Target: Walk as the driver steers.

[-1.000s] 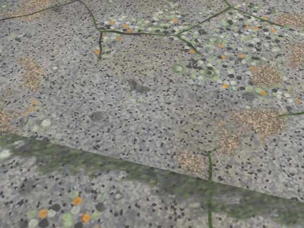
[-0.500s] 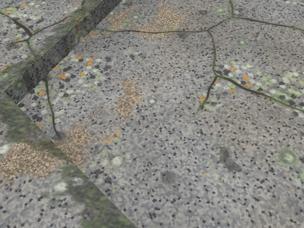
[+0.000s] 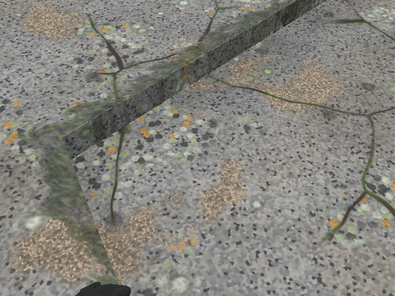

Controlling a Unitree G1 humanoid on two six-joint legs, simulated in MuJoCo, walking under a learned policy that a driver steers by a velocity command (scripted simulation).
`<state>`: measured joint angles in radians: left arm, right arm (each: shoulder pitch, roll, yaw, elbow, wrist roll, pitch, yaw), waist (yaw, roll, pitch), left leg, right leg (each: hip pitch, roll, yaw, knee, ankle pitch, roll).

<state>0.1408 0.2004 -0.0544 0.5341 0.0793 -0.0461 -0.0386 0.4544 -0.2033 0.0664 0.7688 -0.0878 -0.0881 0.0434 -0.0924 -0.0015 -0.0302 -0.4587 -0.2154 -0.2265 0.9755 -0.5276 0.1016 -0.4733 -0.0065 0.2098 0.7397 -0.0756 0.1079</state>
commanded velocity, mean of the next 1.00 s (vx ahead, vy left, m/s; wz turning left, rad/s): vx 0.78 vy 0.00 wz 0.57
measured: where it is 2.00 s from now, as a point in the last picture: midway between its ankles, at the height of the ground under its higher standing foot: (77, 178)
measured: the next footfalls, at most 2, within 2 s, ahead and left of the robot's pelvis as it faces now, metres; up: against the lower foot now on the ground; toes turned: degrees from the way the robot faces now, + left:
right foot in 0.10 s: +0.10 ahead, -0.17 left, -0.16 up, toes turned +9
left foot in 0.50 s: +0.40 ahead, +0.06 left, -0.16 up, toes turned +25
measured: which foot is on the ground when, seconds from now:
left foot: down 0.00-0.10, up 0.12-0.48, down 0.50-0.86, up 0.88-1.00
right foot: up 0.00-0.08, down 0.10-0.50, up 0.52-0.86, down 0.88-1.00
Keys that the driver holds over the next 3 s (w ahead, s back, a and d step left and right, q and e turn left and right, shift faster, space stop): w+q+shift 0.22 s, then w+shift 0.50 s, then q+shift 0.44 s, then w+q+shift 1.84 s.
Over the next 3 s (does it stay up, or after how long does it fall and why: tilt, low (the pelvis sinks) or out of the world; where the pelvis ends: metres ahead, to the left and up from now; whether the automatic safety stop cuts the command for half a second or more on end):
stays up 0.95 1.30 0.03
